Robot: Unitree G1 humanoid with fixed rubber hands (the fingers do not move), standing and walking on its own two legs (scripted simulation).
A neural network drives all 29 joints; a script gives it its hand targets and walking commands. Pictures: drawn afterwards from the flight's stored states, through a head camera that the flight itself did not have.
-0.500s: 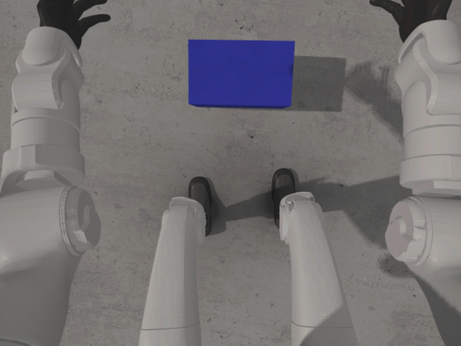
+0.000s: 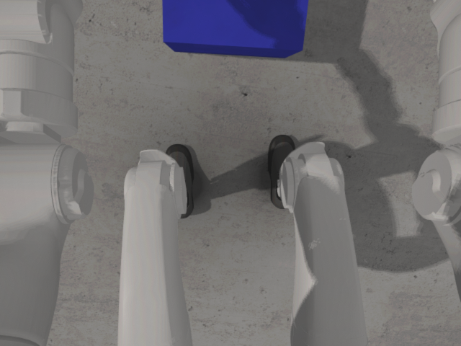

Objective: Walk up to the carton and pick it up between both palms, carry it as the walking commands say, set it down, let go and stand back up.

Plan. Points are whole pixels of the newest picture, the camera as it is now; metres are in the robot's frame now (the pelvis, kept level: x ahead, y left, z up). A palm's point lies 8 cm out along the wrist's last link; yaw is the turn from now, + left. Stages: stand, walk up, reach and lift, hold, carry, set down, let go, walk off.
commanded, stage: reach and lift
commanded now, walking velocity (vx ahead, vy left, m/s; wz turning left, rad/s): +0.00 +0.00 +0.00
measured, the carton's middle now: (233, 9) +0.57 -0.02 -0.45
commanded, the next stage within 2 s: none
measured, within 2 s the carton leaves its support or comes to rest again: neither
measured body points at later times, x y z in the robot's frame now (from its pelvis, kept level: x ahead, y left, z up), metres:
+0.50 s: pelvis +0.02 -0.02 -0.11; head +0.40 -0.01 +0.11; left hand +0.59 +0.19 -0.30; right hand +0.56 -0.25 -0.30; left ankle +0.14 +0.13 -0.49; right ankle +0.15 -0.15 -0.49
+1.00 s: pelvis +0.04 -0.01 -0.17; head +0.42 +0.00 +0.06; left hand +0.58 +0.18 -0.39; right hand +0.55 -0.25 -0.37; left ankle +0.14 +0.13 -0.49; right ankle +0.15 -0.15 -0.49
